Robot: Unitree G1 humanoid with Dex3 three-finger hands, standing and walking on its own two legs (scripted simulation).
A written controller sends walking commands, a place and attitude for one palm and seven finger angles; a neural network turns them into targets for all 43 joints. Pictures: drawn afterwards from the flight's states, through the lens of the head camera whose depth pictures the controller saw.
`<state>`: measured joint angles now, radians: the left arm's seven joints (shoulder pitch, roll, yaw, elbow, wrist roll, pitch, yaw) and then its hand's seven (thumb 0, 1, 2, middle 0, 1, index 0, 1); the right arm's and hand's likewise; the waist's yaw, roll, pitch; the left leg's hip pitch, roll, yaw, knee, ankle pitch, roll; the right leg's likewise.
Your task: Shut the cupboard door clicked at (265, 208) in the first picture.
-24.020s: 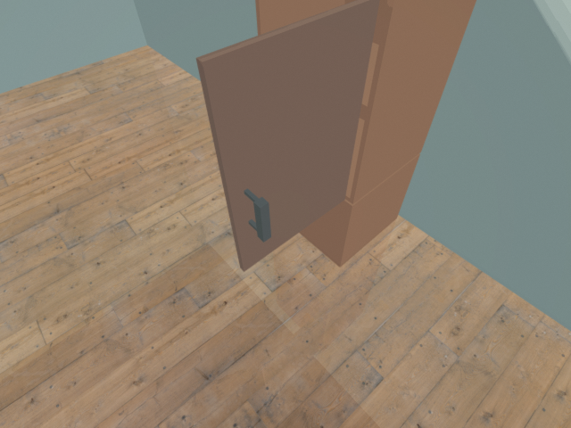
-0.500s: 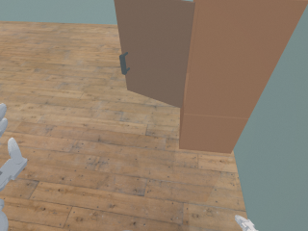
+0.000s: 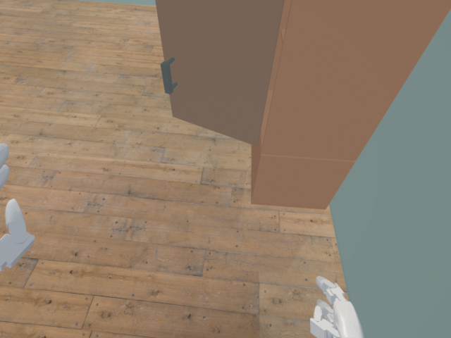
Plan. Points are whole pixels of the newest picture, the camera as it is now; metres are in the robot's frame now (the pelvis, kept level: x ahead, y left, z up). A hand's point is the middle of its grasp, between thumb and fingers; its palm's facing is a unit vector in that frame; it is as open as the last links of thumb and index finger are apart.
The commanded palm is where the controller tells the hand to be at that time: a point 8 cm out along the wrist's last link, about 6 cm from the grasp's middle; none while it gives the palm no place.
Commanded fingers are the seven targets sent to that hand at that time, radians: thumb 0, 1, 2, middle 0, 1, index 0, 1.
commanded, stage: let the arm hang, fingers relaxed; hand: left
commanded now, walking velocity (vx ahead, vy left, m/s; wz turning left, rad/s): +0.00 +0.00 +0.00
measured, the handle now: (170, 75) +0.98 +0.27 -0.11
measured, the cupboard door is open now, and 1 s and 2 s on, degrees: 69 69 69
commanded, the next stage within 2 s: look to check the result in 1.20 s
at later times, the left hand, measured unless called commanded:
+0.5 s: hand out of the picture +0.02 +0.18 -0.18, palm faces +0.07 -0.98 -0.18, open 7.0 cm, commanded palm none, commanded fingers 0.00 0.90 0.90 -0.20 -0.30 -0.20 -0.30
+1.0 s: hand out of the picture -0.02 +0.16 -0.17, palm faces +0.06 -0.98 -0.18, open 7.4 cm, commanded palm none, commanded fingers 0.00 0.90 0.90 -0.20 -0.30 -0.20 -0.30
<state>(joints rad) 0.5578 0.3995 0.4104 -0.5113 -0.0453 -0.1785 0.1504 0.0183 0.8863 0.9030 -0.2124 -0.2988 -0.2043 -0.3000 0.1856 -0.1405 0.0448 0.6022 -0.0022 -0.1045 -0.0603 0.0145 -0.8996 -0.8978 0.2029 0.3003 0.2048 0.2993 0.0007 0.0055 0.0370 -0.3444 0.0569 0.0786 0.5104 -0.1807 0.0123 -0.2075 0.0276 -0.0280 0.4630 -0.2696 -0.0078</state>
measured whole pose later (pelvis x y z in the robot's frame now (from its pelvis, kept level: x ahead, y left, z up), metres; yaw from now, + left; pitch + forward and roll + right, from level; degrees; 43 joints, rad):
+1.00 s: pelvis +0.00 +0.00 +0.00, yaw +1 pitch -2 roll +0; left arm 0.33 0.12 0.01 1.11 0.02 0.00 0.03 0.01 0.90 0.90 -0.20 -0.30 -0.19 -0.30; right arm 0.29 -0.15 -0.01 1.11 -0.02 0.02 -0.02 0.01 -0.91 -0.90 0.20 0.30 0.20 0.30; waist -0.01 0.02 0.01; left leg -0.26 0.02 0.08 0.43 -0.14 0.02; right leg -0.16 0.00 -0.03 0.46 -0.28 -0.01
